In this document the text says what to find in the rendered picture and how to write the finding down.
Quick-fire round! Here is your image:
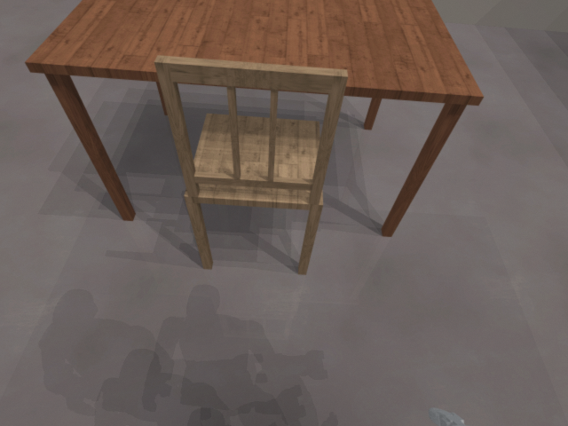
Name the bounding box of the robot right hand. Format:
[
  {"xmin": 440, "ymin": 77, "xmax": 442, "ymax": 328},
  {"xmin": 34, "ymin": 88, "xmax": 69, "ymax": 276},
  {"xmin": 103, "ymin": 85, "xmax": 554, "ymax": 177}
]
[{"xmin": 429, "ymin": 407, "xmax": 466, "ymax": 426}]

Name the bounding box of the chair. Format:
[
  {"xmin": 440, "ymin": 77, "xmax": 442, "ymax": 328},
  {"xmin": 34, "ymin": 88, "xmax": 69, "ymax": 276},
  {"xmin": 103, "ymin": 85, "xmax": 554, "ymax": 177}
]
[{"xmin": 154, "ymin": 55, "xmax": 348, "ymax": 275}]

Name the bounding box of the table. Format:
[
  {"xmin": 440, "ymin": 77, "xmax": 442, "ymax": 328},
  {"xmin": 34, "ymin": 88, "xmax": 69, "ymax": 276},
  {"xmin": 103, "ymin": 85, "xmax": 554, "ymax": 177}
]
[{"xmin": 25, "ymin": 0, "xmax": 484, "ymax": 237}]

